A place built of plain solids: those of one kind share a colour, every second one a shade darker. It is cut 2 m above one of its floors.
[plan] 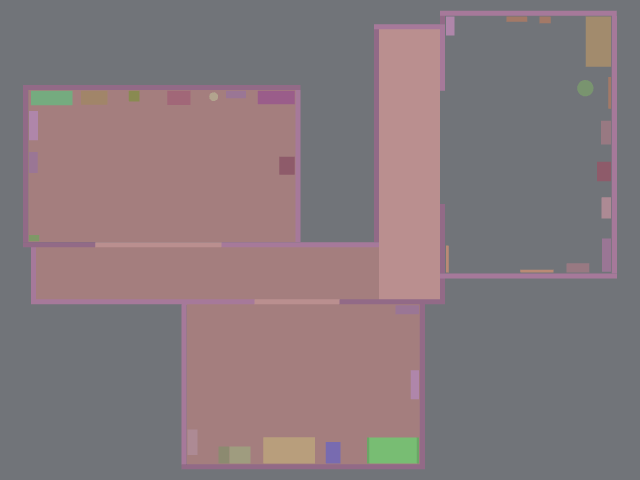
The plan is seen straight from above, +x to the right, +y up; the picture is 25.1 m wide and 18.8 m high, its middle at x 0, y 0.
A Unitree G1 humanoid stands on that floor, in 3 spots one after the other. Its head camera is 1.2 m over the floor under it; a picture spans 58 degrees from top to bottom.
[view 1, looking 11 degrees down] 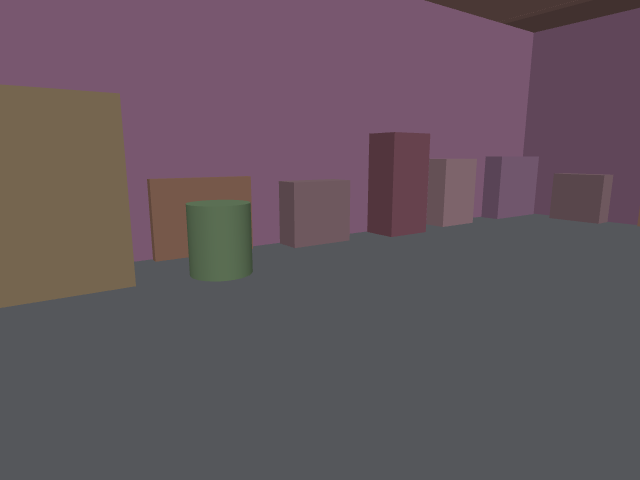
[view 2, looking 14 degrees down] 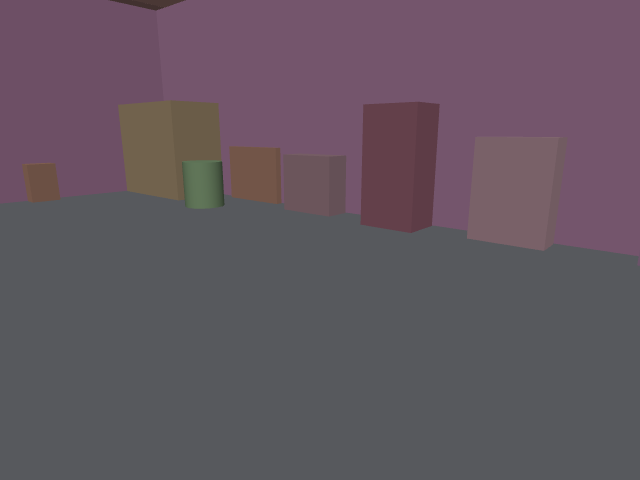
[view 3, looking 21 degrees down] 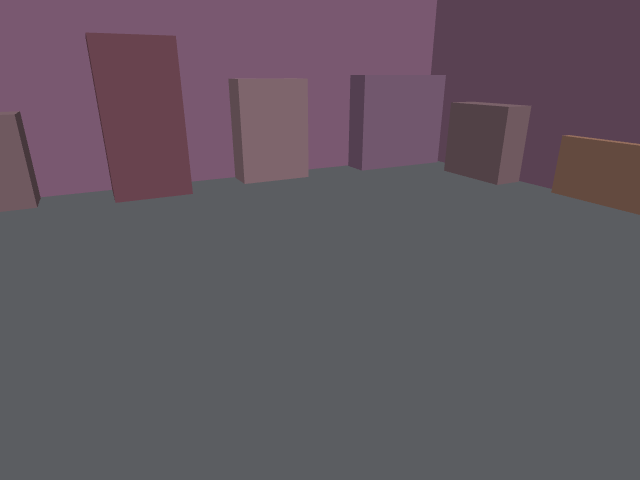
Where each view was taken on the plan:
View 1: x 6.22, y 7.61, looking -35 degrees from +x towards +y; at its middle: toy_chest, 5.95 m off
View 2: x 6.22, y -0.24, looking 41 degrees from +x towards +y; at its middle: ground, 4.96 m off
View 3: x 6.22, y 3.14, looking -27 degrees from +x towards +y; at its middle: ground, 3.35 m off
